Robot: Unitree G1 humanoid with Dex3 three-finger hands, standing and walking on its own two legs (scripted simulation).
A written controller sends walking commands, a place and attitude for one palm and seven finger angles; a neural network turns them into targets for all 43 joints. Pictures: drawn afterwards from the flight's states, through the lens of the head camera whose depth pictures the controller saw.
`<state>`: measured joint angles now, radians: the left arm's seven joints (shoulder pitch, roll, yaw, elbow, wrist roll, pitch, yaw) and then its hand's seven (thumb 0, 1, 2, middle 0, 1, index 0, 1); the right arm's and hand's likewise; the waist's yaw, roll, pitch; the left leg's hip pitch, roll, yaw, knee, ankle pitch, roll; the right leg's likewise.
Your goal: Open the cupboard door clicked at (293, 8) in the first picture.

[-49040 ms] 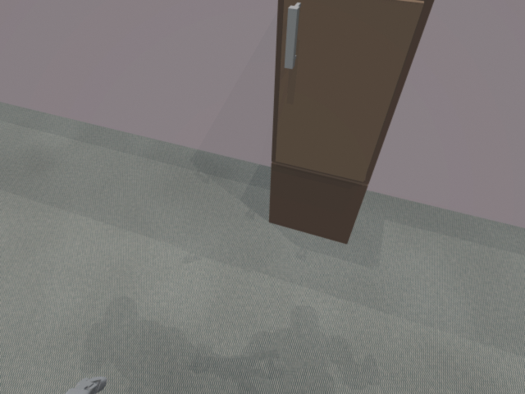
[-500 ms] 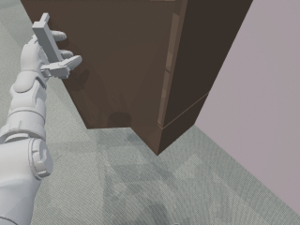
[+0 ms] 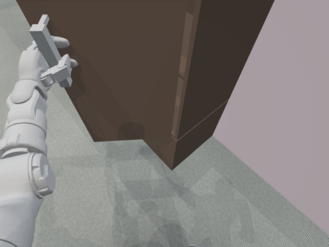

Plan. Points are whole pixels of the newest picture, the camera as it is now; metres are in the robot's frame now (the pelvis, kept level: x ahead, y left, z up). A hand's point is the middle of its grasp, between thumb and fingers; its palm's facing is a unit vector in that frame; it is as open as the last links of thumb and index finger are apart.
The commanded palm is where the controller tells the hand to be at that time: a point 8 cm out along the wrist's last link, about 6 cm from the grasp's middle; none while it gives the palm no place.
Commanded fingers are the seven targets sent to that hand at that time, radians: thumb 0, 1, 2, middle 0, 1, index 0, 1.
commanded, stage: pull the door open along its arc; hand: left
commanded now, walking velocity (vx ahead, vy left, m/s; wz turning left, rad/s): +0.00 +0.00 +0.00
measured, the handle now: (56, 53) +0.54 +0.22 +0.16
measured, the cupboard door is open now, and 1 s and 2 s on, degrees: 53 100 97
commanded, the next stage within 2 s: open thumb and fingers to let go in 0.92 s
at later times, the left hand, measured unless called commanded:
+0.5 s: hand (80, 115) +0.36 +0.14 +0.15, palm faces +0.10 -0.99 +0.07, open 6.2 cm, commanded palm +0.30 +0.22 +0.15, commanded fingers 0.00 0.90 0.90 -0.40 -1.35 -0.40 -1.35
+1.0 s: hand (126, 146) +0.29 +0.05 +0.16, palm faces +0.39 -0.92 +0.01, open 6.4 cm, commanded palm +0.25 +0.10 +0.15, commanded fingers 0.00 0.90 0.90 -0.40 -1.35 -0.40 -1.35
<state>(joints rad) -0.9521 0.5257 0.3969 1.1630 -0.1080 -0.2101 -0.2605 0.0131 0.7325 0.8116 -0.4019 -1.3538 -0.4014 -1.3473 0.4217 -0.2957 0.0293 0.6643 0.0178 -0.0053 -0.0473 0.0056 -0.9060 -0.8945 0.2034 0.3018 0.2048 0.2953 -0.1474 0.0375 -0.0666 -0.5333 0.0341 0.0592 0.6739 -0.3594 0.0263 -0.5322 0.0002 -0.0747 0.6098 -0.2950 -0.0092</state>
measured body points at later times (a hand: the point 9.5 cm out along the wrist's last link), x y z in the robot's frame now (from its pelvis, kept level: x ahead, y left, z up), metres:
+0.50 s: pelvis +0.01 -0.01 +0.01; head +0.01 -0.03 +0.46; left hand +0.35 +0.19 +0.15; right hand +0.17 -0.25 -0.08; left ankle -0.02 +0.10 -0.72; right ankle +0.00 -0.12 -0.72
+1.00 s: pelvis +0.01 -0.05 +0.01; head -0.02 -0.09 +0.46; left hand +0.26 +0.10 +0.16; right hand +0.20 -0.26 -0.09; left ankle -0.02 +0.10 -0.72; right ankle +0.00 -0.12 -0.72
